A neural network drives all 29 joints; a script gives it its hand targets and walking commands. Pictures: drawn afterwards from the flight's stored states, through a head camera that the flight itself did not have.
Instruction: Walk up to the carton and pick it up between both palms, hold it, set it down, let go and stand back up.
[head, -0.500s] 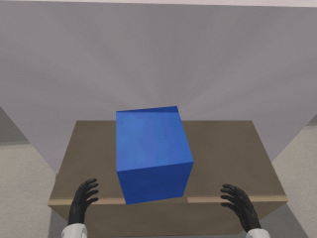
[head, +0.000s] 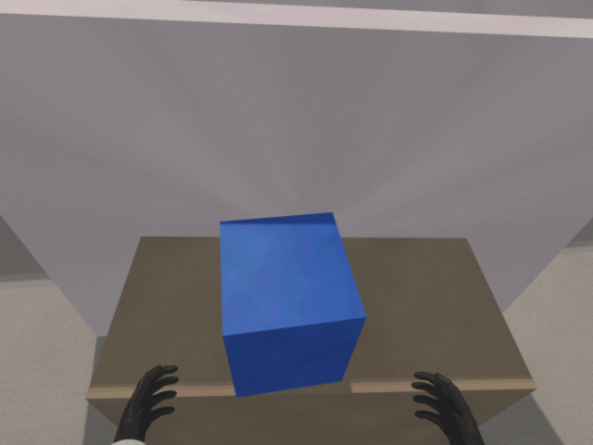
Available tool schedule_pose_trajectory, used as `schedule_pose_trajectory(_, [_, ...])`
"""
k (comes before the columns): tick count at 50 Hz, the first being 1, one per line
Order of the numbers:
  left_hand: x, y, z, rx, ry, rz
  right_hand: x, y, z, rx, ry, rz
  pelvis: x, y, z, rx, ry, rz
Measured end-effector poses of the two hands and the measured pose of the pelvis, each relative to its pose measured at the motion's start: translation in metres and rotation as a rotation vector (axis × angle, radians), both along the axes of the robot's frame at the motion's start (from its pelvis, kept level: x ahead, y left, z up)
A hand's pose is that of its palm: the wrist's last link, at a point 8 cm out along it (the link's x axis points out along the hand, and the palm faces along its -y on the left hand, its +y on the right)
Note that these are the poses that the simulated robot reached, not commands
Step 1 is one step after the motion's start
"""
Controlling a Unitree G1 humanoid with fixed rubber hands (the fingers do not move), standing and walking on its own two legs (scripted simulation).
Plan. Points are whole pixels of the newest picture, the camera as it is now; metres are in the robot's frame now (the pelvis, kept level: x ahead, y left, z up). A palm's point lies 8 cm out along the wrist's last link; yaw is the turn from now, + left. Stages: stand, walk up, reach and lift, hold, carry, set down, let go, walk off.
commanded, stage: set down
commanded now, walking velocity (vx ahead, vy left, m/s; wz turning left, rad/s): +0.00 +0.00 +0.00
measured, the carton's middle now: (284, 305) +0.37 +0.05 -0.10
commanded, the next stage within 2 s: let go in 0.56 s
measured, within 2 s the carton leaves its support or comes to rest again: neither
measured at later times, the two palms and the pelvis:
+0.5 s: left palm (127, 434) +0.14 +0.24 -0.08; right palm out of the picture +0.15 -0.21 -0.07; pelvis -0.01 +0.01 +0.00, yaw +0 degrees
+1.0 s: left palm (139, 421) +0.16 +0.23 -0.07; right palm out of the picture +0.14 -0.23 -0.07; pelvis -0.01 +0.01 +0.00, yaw -1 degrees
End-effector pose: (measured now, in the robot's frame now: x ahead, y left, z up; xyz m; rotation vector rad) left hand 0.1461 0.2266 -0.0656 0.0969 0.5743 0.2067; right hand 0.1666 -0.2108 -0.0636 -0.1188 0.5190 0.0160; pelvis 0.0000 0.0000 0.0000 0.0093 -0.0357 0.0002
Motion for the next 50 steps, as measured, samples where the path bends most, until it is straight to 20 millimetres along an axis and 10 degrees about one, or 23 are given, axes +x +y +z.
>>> schedule_pose_trajectory(50, [0.013,0.001,-0.009,0.022,0.222,-0.134,-0.022,-0.017,-0.009,-0.117,0.142,-0.097,-0.011,0.009,0.001,-0.005,-0.022,-0.016])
